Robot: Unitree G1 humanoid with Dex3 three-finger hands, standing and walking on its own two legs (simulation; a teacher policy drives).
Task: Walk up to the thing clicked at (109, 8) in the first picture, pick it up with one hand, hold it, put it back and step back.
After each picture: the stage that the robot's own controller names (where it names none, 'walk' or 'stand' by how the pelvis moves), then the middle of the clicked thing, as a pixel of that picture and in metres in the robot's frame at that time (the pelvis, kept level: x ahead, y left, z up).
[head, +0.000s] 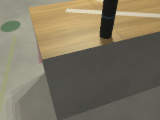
stand; (108, 15) +0.76 -0.13 +0.07
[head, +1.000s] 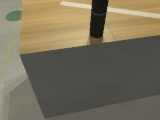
walk; (98, 11) +0.69 -0.05 +0.11
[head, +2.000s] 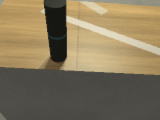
walk; (57, 33) +0.51 +0.15 +0.10
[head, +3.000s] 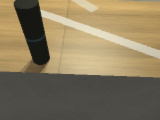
stand; (35, 35) +0.49 +0.18 +0.11
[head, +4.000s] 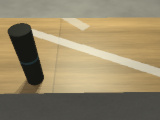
stand; (28, 57) +0.45 +0.21 +0.08
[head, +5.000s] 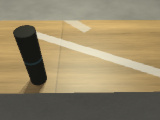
stand; (32, 58) +0.46 +0.20 +0.07
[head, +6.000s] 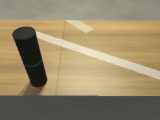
stand; (32, 60) +0.45 +0.20 +0.07
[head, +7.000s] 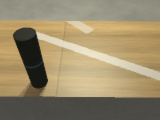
stand; (33, 61) +0.44 +0.19 +0.07
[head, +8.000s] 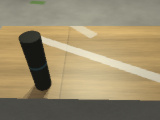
rise first; (37, 63) +0.44 +0.19 +0.07
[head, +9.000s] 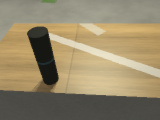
go down; (45, 58) +0.47 +0.18 +0.07
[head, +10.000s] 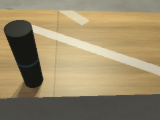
go down; (27, 59) +0.43 +0.17 +0.09
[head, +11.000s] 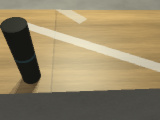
approach; (24, 55) +0.45 +0.17 +0.09
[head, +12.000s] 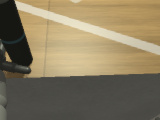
close; (12, 35) +0.47 +0.19 +0.13
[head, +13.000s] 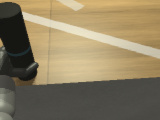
lift; (18, 47) +0.43 +0.17 +0.13
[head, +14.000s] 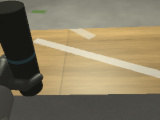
lift; (21, 55) +0.31 +0.16 +0.25
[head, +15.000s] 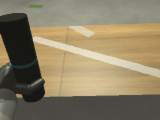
hold; (24, 61) +0.34 +0.17 +0.20
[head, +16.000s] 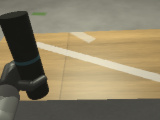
hold; (27, 59) +0.34 +0.16 +0.22
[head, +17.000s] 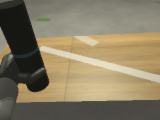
crouch; (26, 51) +0.33 +0.16 +0.26
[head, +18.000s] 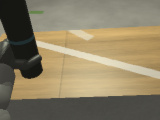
crouch; (21, 38) +0.38 +0.16 +0.26
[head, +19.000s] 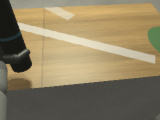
lower; (9, 35) +0.48 +0.18 +0.16
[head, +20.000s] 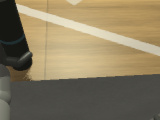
lower; (12, 36) +0.46 +0.18 +0.14
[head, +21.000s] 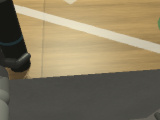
lower; (10, 37) +0.46 +0.18 +0.13
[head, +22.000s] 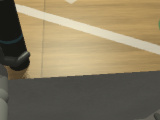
lower; (10, 35) +0.47 +0.18 +0.13
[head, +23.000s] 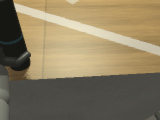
loosen; (10, 36) +0.47 +0.19 +0.13
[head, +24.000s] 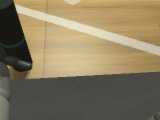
withdraw; (12, 39) +0.46 +0.18 +0.13
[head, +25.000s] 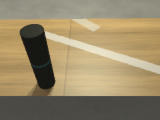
sink last; (40, 60) +0.43 +0.17 +0.10
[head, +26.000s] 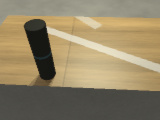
stand; (42, 53) +0.47 +0.19 +0.08
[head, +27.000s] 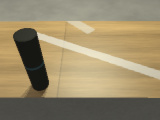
stand; (34, 63) +0.43 +0.18 +0.08
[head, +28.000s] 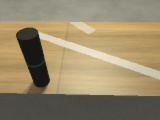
stand; (35, 60) +0.45 +0.19 +0.07
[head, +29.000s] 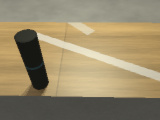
stand; (34, 62) +0.44 +0.19 +0.07
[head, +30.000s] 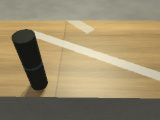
stand; (32, 63) +0.43 +0.19 +0.07
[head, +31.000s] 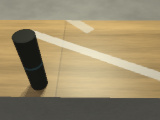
stand; (32, 63) +0.43 +0.19 +0.07
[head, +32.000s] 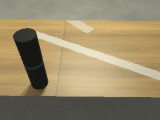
stand; (33, 62) +0.44 +0.19 +0.07
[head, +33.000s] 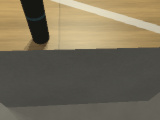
walk; (35, 14) +0.57 +0.18 +0.09
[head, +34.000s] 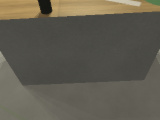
walk; out of the picture +0.89 +0.27 +0.09
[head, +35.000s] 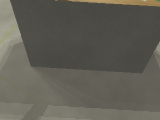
stand; out of the picture +1.11 +0.15 +0.10
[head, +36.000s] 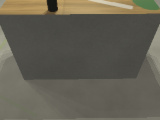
stand; out of the picture +1.06 +0.20 +0.07
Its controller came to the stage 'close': yes
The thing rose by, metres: 0.22
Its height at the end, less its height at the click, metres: +0.00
